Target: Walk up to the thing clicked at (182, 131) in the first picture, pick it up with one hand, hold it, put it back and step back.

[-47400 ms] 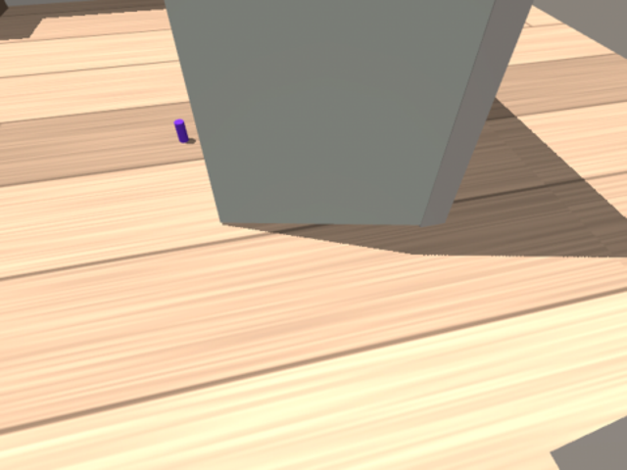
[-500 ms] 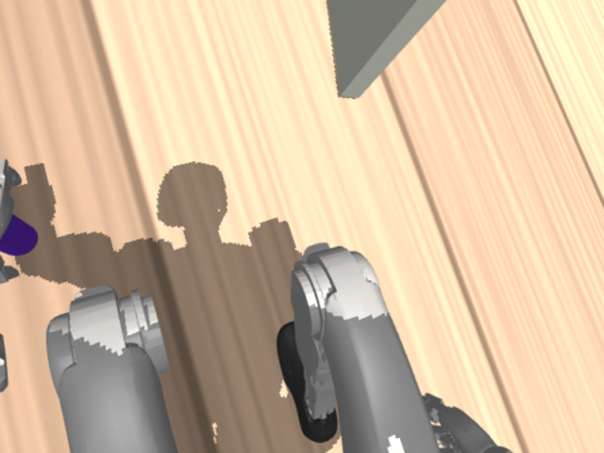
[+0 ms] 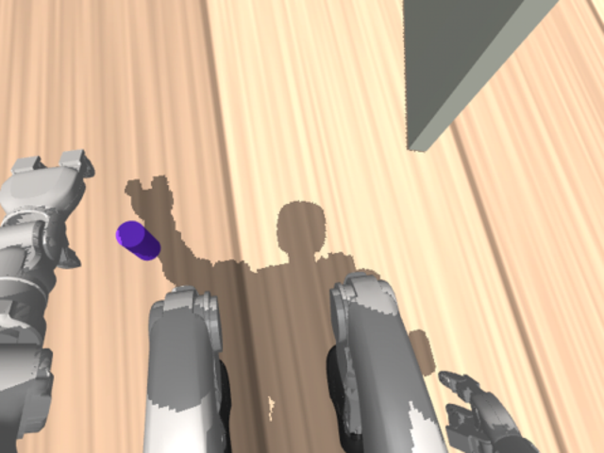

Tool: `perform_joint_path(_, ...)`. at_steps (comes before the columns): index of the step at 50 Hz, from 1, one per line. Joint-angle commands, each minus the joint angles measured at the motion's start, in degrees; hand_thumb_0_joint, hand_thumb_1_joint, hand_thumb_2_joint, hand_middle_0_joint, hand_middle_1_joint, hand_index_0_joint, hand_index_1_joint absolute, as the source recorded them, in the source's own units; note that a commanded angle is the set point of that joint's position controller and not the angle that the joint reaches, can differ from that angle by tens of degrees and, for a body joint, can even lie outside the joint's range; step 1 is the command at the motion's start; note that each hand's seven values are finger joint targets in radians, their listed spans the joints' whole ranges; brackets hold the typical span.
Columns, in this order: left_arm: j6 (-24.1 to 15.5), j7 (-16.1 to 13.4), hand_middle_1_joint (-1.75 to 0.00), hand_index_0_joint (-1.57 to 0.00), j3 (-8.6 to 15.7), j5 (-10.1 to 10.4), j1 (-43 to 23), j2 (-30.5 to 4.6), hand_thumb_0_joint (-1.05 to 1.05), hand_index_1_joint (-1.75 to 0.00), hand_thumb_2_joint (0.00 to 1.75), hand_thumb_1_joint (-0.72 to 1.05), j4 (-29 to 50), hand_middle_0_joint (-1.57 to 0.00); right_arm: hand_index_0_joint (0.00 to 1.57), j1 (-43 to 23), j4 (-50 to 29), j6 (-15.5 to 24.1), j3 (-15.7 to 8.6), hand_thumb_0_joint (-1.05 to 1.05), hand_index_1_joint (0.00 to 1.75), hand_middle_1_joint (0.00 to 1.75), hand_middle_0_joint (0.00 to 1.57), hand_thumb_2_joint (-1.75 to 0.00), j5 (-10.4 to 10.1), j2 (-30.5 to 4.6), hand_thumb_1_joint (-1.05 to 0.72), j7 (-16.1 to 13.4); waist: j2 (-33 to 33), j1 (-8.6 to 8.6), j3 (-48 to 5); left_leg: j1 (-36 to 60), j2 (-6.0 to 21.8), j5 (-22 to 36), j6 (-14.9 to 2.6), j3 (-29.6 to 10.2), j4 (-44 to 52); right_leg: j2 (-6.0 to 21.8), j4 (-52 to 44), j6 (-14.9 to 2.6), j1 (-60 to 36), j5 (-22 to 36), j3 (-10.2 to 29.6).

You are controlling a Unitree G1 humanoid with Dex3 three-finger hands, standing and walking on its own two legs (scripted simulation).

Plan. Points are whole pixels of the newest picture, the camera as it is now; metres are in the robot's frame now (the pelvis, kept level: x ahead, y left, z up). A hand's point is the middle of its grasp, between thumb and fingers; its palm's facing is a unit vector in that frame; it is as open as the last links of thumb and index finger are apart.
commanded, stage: withdraw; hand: left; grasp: from above
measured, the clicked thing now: (140, 242) +0.45 +0.28 -0.33
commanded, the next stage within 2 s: home in 0.40 s
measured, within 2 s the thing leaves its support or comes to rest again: neither
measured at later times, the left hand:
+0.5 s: hand (113, 225) +0.45 +0.29 -0.20, palm faces -0.36 -0.04 -0.93, open 14.1 cm
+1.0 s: hand (65, 260) +0.35 +0.26 -0.03, palm faces -0.33 -0.51 -0.79, open 9.8 cm
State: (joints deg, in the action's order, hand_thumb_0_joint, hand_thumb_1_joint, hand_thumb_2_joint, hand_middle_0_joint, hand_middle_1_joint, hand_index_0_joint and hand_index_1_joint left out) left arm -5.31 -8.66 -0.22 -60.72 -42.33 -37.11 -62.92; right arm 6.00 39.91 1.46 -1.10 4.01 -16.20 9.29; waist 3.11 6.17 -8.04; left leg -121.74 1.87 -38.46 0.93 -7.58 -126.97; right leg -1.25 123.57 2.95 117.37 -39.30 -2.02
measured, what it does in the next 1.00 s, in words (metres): rises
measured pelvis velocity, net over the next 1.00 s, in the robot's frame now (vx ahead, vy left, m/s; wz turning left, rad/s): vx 0.01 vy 0.01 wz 0.04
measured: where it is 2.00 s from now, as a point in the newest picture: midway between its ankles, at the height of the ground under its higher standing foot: (284, 428)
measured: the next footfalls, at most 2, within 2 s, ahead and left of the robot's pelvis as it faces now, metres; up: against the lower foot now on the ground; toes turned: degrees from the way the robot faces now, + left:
none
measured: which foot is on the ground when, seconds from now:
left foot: down 0.00-1.00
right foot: down 0.00-1.00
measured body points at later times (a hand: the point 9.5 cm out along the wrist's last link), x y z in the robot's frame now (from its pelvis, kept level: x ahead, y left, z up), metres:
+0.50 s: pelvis -0.02 +0.01 -0.05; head +0.20 +0.08 +0.33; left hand +0.46 +0.28 -0.15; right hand +0.04 -0.27 -0.15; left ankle +0.09 +0.13 -0.36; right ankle +0.10 -0.13 -0.36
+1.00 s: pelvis +0.01 +0.01 +0.09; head +0.17 +0.05 +0.51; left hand +0.36 +0.29 +0.02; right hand +0.16 -0.26 -0.03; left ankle +0.08 +0.13 -0.36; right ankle +0.10 -0.13 -0.36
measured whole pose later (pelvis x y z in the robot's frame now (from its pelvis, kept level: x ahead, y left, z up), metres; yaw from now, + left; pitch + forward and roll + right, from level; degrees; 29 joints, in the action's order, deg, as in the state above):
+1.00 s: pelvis +0.01 +0.01 +0.09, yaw +2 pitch +32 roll -6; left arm 0.3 -5.2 0.5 -38.8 -18.8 -26.4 -35.0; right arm 8.7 37.5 0.6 -2.4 0.2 -15.9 3.7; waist 2.0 4.0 -12.3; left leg -106.4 1.7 -37.2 0.8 -6.0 -110.9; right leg 0.1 107.6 2.6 101.9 -38.1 -1.9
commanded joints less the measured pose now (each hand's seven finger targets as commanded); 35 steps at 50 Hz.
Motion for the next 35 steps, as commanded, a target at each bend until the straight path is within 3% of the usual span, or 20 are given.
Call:
perform_joint_path(1,-4.1,2.0,-1.0,-0.08,3.1,-0.3,-12.1,-13.3,0.0,-1.01,1.02,-0.55,8.0,-0.09,0.2,9.6,-2.6,-0.4,-2.9,0.0,0.3,0.3,0.2,-0.91,-0.6,-12.0,-0.91,-2.7,-1.7,1.83,-26.3,16.2,-2.4,6.2,-3.54,6.2,11.9,-1.7,-17.2,-4.79,-19.6,8.8,-2.7)
perform_joint_path(3,-7.2,1.4,-1.0,-0.07,3.8,-1.5,-14.4,-14.8,0.0,-1.02,1.03,-0.57,8.8,-0.09,0.2,9.1,-2.4,-0.5,-2.4,0.0,0.3,0.3,0.2,-0.91,-0.5,-11.0,-0.92,-3.2,0.7,1.56,-27.1,17.8,-2.1,5.6,-3.28,6.2,12.1,-1.8,-16.3,-4.57,-18.1,8.4,-2.5)
perform_joint_path(6,-11.4,-2.0,-0.99,-0.07,5.0,-4.9,-19.1,-16.5,0.0,-1.01,1.02,-0.57,8.5,-0.09,0.2,8.1,-1.7,-0.4,-2.2,0.0,0.3,0.3,0.2,-0.91,0.2,-11.2,-0.92,-3.7,7.1,1.85,-28.4,21.3,-1.9,3.6,-2.35,5.6,12.8,-1.7,-14.2,-5.17,-13.1,5.8,-3.3)
perform_joint_path(8,-12.4,-5.1,-1.0,-0.06,2.6,-7.4,-20.3,-13.0,0.0,-1.01,1.02,-0.57,4.5,-0.08,0.2,8.0,-0.9,-0.6,-1.8,0.0,0.3,0.3,0.2,-0.91,0.9,-11.3,-0.91,-3.5,7.9,3.34,-26.9,22.8,-1.6,3.8,-1.96,5.4,12.9,-1.7,-13.3,-5.26,-10.5,6.3,-4.2)
perform_joint_path(9,-12.8,-6.9,-1.0,-0.06,2.5,-8.4,-22.8,-13.0,0.0,-1.01,1.02,-0.57,3.4,-0.07,0.2,7.9,-0.3,-0.5,-2.0,0.0,0.3,0.3,0.2,-0.91,1.3,-11.8,-0.91,-3.4,8.8,4.11,-27.1,23.4,-1.6,3.2,-1.84,5.1,12.7,-1.7,-12.8,-5.44,-8.7,5.9,-4.5)
perform_joint_path(12,-12.5,-11.6,-1.01,-0.06,1.0,-10.4,-27.2,-11.9,0.0,-1.01,1.01,-0.56,-2.9,-0.07,0.2,8.5,0.7,-0.1,-1.7,0.0,0.3,0.3,0.2,-0.9,2.3,-12.3,-0.91,-3.4,10.8,5.64,-26.7,24.0,-1.8,1.4,-1.57,4.7,12.6,-1.3,-11.6,-5.5,-5.0,4.3,-5.7)
perform_joint_path(13,-12.4,-13.1,-1.0,-0.07,2.6,-11.1,-28.2,-13.7,0.0,-1.01,1.01,-0.56,-4.2,-0.07,0.2,8.8,1.2,0.2,-1.8,0.0,0.3,0.3,0.2,-0.9,2.7,-13.2,-0.91,-3.4,11.2,5.44,-27.6,24.7,-2.0,0.8,-1.4,4.1,12.8,-1.0,-10.6,-5.39,-3.9,3.9,-6.1)
perform_joint_path(16,-11.2,-16.5,-1.01,-0.07,2.1,-13.3,-31.8,-14.1,0.0,-1.01,1.0,-0.55,-9.9,-0.08,0.2,9.7,2.0,1.1,-1.5,0.0,0.3,0.3,0.2,-0.9,3.6,-13.7,-0.91,-3.4,14.1,6.42,-29.6,26.2,-2.1,0.7,-1.13,3.9,12.0,-0.7,-8.5,-5.24,-1.8,4.4,-7.0)
perform_joint_path(20,-8.5,-20.8,-1.01,-0.08,4.8,-14.8,-35.3,-17.0,0.0,-1.0,0.99,-0.53,-12.6,-0.08,0.2,11.0,3.5,2.5,-1.5,0.0,0.3,0.3,0.2,-0.9,4.5,-14.3,-0.91,-3.1,17.5,6.73,-33.4,27.9,-2.3,2.6,-1.0,4.1,10.6,-0.2,-6.0,-4.78,-0.6,6.4,-7.3)
perform_joint_path(21,-7.8,-21.6,-1.01,-0.08,5.9,-14.6,-35.2,-17.7,0.0,-1.0,0.99,-0.52,-12.4,-0.07,0.2,11.3,3.5,2.8,-1.6,0.0,0.3,0.3,0.2,-0.9,4.7,-14.4,-0.91,-3.0,18.6,6.96,-34.5,28.3,-2.3,2.9,-1.05,4.0,10.5,-0.1,-5.7,-4.53,-0.5,6.7,-7.5)
perform_joint_path(23,-6.1,-22.7,-1.0,-0.09,7.8,-14.2,-34.1,-20.0,0.0,-0.99,0.98,-0.51,-12.2,-0.08,0.2,11.2,3.0,3.1,-1.6,0.0,0.3,0.3,0.2,-0.9,4.8,-14.5,-0.9,-2.8,18.6,5.8,-38.2,28.6,-2.4,3.2,-1.24,4.6,10.2,-0.2,-5.9,-4.87,-2.1,7.1,-7.1)
perform_joint_path(24,-5.0,-22.9,-0.92,-0.17,9.0,-14.0,-32.7,-21.1,0.0,-0.91,0.9,-0.44,-11.4,-0.16,0.2,11.4,2.7,3.2,-1.6,0.0,0.3,0.3,0.2,-0.89,4.8,-14.5,-0.88,-2.6,19.6,5.19,-39.1,28.9,-2.4,3.4,-1.31,4.9,10.4,0.1,-5.8,-4.82,-2.8,7.2,-6.8)
perform_joint_path(25,-4.2,-22.8,-0.99,-0.12,9.3,-13.1,-31.9,-21.2,0.0,-0.97,0.95,-0.47,-9.4,-0.1,0.2,11.6,2.1,3.2,-1.6,0.0,0.3,0.3,0.2,-0.9,4.6,-14.1,-0.9,-2.4,20.7,4.42,-42.0,29.7,-2.4,3.9,-1.27,5.1,10.8,-0.1,-6.2,-5.17,-4.1,7.4,-6.5)
perform_joint_path(26,-3.3,-22.5,-0.91,-0.2,9.9,-12.5,-31.1,-22.0,0.0,-0.89,0.87,-0.41,-8.0,-0.18,0.2,11.5,1.8,3.1,-1.8,0.0,0.3,0.3,0.2,-0.89,4.3,-14.4,-0.88,-2.2,20.8,4.07,-43.5,30.6,-2.3,4.2,-1.27,5.1,11.2,-0.1,-6.3,-5.31,-4.7,7.7,-6.4)
perform_joint_path(27,-2.4,-21.9,-0.96,-0.13,10.0,-11.8,-29.4,-22.0,0.0,-0.95,0.93,-0.46,-7.0,-0.12,0.2,11.9,1.4,3.1,-2.1,0.0,0.3,0.3,0.2,-0.9,4.0,-14.4,-0.9,-2.1,20.7,3.43,-44.0,30.8,-2.2,4.3,-1.3,5.1,11.6,-0.2,-6.6,-5.52,-5.4,7.8,-6.2)
perform_joint_path(29,-1.0,-20.1,-0.8,-0.21,9.8,-10.4,-27.4,-21.5,0.0,-0.79,0.83,-0.33,-3.9,-0.23,0.2,12.6,1.2,2.9,-2.6,0.0,0.3,0.3,0.2,-0.89,3.3,-14.0,-0.88,-2.0,20.0,3.05,-44.2,30.5,-2.3,4.7,-1.54,5.6,12.3,-0.4,-8.3,-5.72,-7.6,8.2,-5.6)
perform_joint_path(30,-0.4,-18.9,-0.72,-0.2,9.9,-9.2,-26.1,-21.4,0.0,-0.71,0.82,-0.31,-2.8,-0.23,0.2,13.1,1.0,2.7,-2.9,0.0,0.3,0.3,0.2,-0.89,2.8,-14.0,-0.89,-2.0,18.5,2.67,-43.8,30.4,-2.1,4.7,-1.75,5.5,12.7,-0.6,-9.4,-5.59,-8.4,8.2,-5.3)
perform_joint_path(33,0.9,-14.3,-0.54,-0.19,7.2,-4.1,-21.2,-15.8,0.0,-0.55,0.75,-0.24,-0.1,-0.21,0.2,14.9,1.1,2.1,-3.1,0.0,0.3,0.3,0.2,-0.9,1.6,-12.6,-0.89,-2.0,13.0,3.07,-42.5,27.6,-2.2,5.3,-2.6,5.8,14.0,-1.1,-13.4,-5.03,-13.8,8.7,-4.9)
perform_joint_path(35,1.4,-10.7,-0.49,-0.18,6.4,0.6,-15.9,-12.9,0.0,-0.5,0.75,-0.12,3.6,-0.2,0.2,15.4,0.0,1.7,-3.7,0.0,0.3,0.3,0.2,-0.9,0.5,-12.3,-0.89,-2.2,8.7,2.41,-41.2,27.7,-2.2,4.1,-2.88,4.8,16.7,-0.9,-16.1,-4.74,-16.2,7.7,-4.8)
